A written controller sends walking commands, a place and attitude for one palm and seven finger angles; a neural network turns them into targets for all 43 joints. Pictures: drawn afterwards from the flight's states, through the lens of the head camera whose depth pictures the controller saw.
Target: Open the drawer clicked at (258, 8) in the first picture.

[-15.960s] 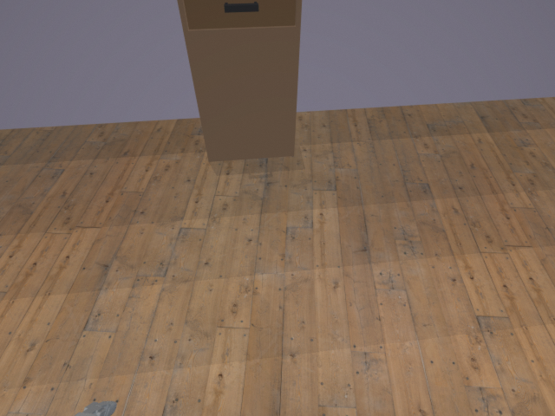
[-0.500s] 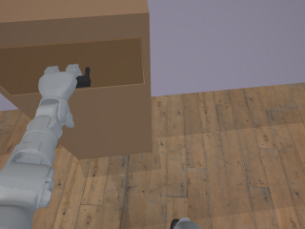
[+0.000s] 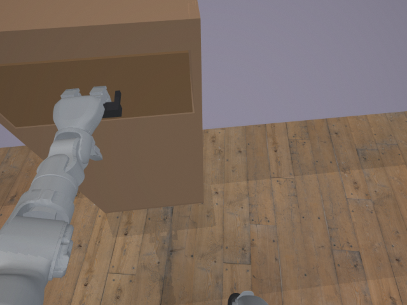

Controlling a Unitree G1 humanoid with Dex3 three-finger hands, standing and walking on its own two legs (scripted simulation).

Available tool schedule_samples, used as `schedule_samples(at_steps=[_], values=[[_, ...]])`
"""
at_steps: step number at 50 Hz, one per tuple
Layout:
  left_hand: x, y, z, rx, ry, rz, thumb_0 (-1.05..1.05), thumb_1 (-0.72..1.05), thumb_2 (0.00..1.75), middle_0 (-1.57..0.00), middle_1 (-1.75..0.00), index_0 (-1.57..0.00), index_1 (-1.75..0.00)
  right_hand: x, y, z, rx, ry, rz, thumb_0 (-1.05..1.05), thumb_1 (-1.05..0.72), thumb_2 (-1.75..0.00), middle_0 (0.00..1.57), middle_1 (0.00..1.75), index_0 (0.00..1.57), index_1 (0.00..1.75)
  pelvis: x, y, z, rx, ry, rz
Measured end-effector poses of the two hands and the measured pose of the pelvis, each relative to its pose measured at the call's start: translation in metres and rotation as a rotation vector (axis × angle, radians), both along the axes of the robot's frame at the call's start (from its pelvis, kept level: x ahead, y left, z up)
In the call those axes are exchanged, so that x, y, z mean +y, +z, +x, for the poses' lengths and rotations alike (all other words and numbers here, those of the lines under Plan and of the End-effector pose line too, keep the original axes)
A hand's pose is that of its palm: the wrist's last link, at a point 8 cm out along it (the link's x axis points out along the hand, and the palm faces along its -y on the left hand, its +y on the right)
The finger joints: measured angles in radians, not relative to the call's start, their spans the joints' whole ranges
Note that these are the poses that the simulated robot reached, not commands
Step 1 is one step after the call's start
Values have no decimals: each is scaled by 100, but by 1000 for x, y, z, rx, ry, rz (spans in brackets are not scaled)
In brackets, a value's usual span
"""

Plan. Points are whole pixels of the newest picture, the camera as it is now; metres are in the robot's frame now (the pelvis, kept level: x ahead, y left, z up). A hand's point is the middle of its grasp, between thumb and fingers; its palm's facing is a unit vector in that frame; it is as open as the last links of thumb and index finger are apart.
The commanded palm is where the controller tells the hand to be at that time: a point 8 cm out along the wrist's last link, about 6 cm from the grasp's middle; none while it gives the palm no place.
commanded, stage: close the thumb around the handle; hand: left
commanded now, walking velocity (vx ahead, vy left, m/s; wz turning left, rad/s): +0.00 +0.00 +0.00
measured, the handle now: (90, 104) +0.52 +0.24 +0.05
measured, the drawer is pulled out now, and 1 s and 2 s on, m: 0.00 0.03 0.08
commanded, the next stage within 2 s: pull the drawer open in 0.46 s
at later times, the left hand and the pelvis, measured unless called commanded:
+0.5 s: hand (91, 127) +0.47 +0.24 +0.03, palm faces -0.05 -0.01 -1.00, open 5.5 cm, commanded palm +0.46 +0.23 +0.09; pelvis +0.00 +0.00 +0.00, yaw +0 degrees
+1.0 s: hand (90, 138) +0.45 +0.23 +0.03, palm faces -0.01 -0.03 -1.00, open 5.5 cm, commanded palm +0.43 +0.23 +0.09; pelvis +0.03 +0.00 +0.01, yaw +0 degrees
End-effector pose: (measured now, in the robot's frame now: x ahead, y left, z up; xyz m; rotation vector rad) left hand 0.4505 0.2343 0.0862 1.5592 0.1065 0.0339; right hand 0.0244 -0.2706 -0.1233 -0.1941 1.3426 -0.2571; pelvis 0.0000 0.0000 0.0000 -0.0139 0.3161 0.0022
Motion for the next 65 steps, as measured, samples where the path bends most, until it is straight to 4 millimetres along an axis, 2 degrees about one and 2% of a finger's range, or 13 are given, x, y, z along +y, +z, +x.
schedule_samples(at_steps=[16, 20, 31, 39, 44, 50, 57, 61, 65], values=[[2, -1, 6, 10, -3, -4, 0, 58, 76, -39, -132, -40, -132, -5, 1, -1, 11, 0, -14, 0, -91, -90, 20, 30, 20, 30, -1, -1, 3, 12, 1, -1], [1, -1, 6, 9, -3, 1, -1, 72, 82, -40, -133, -41, -134, -4, 0, -3, 20, -3, -8, 0, -91, -90, 20, 30, 20, 30, -1, -1, 4, 12, 2, -2], [1, -1, 6, 9, 0, 2, -1, 72, 82, -39, -135, -40, -135, 0, 0, -1, 22, -3, 3, 0, -91, -90, 20, 30, 20, 30, -1, 0, 5, 9, 1, -2], [1, -1, 0, 0, -5, -18, 0, 74, 79, -35, -135, -40, -135, 2, 3, 9, -7, -22, 15, 0, -91, -90, 20, 30, 20, 30, 2, 3, 12, 3, -17, -3], [0, -3, -11, -22, -9, -23, 1, 75, 79, -33, -135, -39, -135, 6, 3, 24, -25, -11, 33, 0, -91, -90, 20, 30, 20, 30, 3, 5, 19, -6, -17, -5], [-1, -3, -23, -32, -6, -20, 1, 75, 80, -33, -135, -39, -135, 10, 3, 54, -69, 28, 47, 1, -91, -90, 20, 30, 20, 30, 4, 8, 25, -26, -5, -7], [-1, -2, -21, -3, 3, 8, 0, 72, 83, -38, -135, -39, -135, 11, 1, 80, -114, 90, 39, 0, -91, -90, 20, 30, 20, 30, 0, 6, 21, -37, 24, -3], [-2, -1, -20, 17, 7, 12, 0, 71, 83, -39, -135, -40, -135, 10, 0, 81, -134, 92, 40, 0, -91, -90, 20, 30, 20, 30, -3, 5, 16, -36, 25, 0], [-2, 0, -20, 23, 8, 13, 0, 71, 82, -40, -135, -40, -135, 6, -2, 68, -121, 83, 38, 0, -91, -90, 20, 30, 20, 30, -6, 4, 12, -32, 25, 3]])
